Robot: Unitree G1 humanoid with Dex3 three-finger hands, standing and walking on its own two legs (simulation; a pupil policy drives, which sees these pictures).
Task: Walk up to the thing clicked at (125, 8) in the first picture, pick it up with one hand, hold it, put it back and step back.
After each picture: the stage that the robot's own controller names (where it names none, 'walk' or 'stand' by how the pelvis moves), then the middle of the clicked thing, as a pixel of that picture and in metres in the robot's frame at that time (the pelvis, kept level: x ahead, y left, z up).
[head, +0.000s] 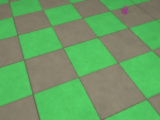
stand; (125, 9) +2.05 -0.64 -0.72
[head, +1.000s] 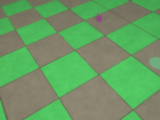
walk; (99, 17) +1.98 -0.13 -0.70
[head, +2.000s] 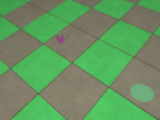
walk; (60, 37) +1.38 +0.30 -0.72
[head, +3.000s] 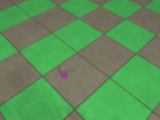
walk; (63, 72) +0.90 +0.21 -0.70
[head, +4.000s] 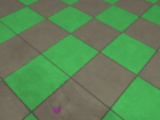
walk; (56, 106) +0.57 +0.21 -0.71
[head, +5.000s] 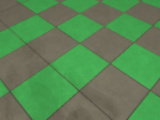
stand; out of the picture +0.46 +0.18 -0.72
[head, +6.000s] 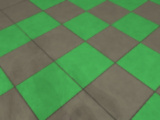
stand; out of the picture +0.47 +0.16 -0.72
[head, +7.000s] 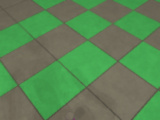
stand; (70, 118) +0.48 +0.13 -0.72
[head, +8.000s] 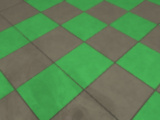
stand; out of the picture +0.46 +0.13 -0.72
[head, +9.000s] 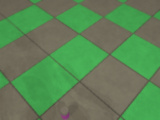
stand; (64, 112) +0.49 +0.15 -0.72
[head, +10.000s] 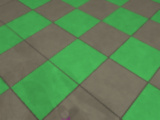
stand; (65, 116) +0.49 +0.16 -0.73
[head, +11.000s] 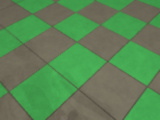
stand; out of the picture +0.47 +0.16 -0.73
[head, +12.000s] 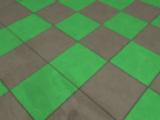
stand; out of the picture +0.48 +0.16 -0.73
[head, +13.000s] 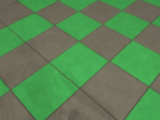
stand; out of the picture +0.48 +0.16 -0.73
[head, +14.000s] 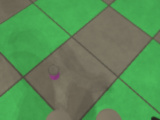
go down; (54, 72) +0.53 +0.15 -0.52
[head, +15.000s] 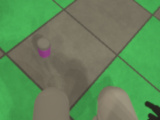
go down; (44, 48) +0.58 +0.19 -0.35
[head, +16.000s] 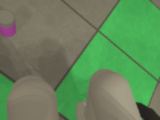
close in; (6, 24) +0.56 +0.23 -0.26
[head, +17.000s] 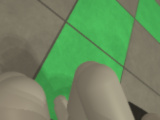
close; out of the picture +0.56 +0.27 -0.23
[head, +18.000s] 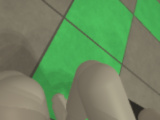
close; out of the picture +0.55 +0.28 -0.23
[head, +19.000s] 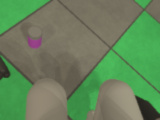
lift; (34, 37) +0.57 +0.22 -0.30
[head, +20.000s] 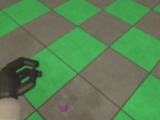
close; (63, 105) +0.52 +0.14 -0.64
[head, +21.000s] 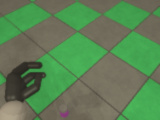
close; (63, 110) +0.51 +0.15 -0.68
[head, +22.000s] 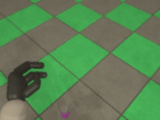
stand; (64, 111) +0.51 +0.15 -0.68
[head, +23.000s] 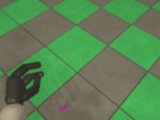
stand; (62, 104) +0.52 +0.14 -0.66
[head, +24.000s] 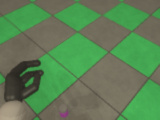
stand; (63, 110) +0.51 +0.14 -0.67
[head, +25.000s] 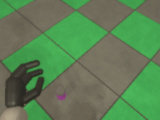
stand; (60, 93) +0.53 +0.15 -0.61
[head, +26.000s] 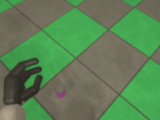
stand; (60, 91) +0.52 +0.14 -0.60
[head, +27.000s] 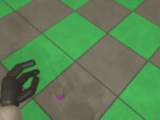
stand; (59, 93) +0.53 +0.15 -0.63
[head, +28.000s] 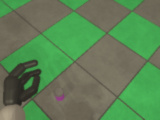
stand; (59, 94) +0.52 +0.14 -0.63
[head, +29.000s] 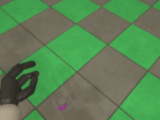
stand; (61, 103) +0.52 +0.15 -0.66
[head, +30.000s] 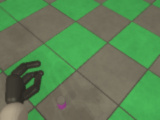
stand; (61, 102) +0.51 +0.14 -0.65
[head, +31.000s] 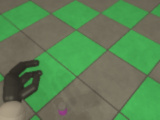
stand; (62, 108) +0.52 +0.14 -0.66
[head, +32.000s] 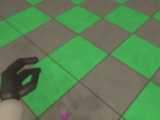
stand; (64, 113) +0.51 +0.14 -0.66
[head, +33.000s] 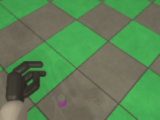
stand; (61, 100) +0.52 +0.14 -0.66
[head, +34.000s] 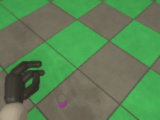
stand; (62, 101) +0.51 +0.14 -0.64
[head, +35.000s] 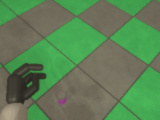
stand; (61, 97) +0.52 +0.14 -0.65
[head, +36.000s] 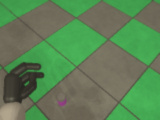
stand; (61, 99) +0.52 +0.14 -0.64
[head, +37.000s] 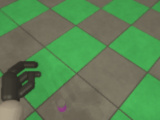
stand; (61, 105) +0.52 +0.14 -0.66
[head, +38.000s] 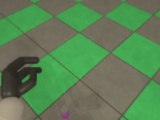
close; (64, 111) +0.51 +0.14 -0.66
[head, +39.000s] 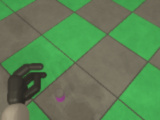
stand; (59, 95) +0.52 +0.15 -0.63
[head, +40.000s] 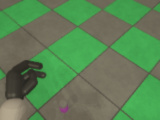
stand; (63, 105) +0.52 +0.14 -0.67
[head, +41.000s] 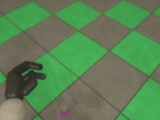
stand; (64, 109) +0.51 +0.15 -0.68
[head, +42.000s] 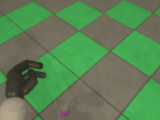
stand; (64, 110) +0.51 +0.15 -0.68
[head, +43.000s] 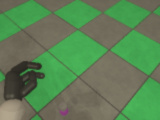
close; (63, 108) +0.51 +0.14 -0.67
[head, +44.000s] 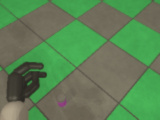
close; (61, 100) +0.52 +0.15 -0.65
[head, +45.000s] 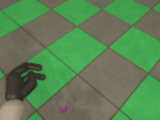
close; (62, 106) +0.51 +0.15 -0.67
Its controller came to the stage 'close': yes
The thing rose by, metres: 0.00
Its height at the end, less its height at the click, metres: +0.00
